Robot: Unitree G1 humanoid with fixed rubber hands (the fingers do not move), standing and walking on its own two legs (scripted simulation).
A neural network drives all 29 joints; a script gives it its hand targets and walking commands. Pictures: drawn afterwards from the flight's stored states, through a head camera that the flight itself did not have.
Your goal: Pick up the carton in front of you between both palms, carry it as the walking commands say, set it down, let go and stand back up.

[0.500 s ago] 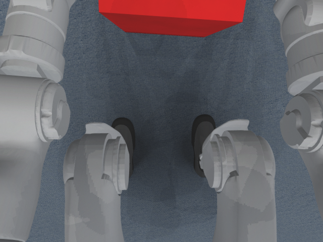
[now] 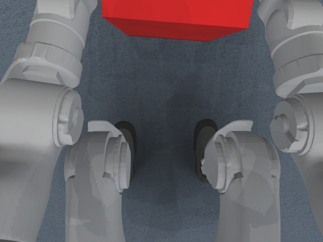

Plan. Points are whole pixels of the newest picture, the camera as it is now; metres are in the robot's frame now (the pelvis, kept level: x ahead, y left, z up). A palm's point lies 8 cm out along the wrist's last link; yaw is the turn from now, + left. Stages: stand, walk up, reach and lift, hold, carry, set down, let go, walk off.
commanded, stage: reach and lift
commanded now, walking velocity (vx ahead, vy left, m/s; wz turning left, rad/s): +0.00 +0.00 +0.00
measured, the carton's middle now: out of the picture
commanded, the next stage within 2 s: none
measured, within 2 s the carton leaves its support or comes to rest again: leaves its support in 0.36 s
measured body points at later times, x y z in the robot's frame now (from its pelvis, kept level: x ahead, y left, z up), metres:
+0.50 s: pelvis +0.01 -0.01 +0.02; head +0.37 +0.00 +0.29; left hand +0.58 +0.14 -0.11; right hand +0.57 -0.16 -0.12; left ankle +0.10 +0.13 -0.33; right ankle +0.11 -0.13 -0.33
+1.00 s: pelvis -0.02 +0.00 +0.13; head +0.26 +0.00 +0.48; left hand +0.52 +0.15 +0.07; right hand +0.52 -0.16 +0.07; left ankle +0.11 +0.14 -0.33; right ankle +0.11 -0.14 -0.33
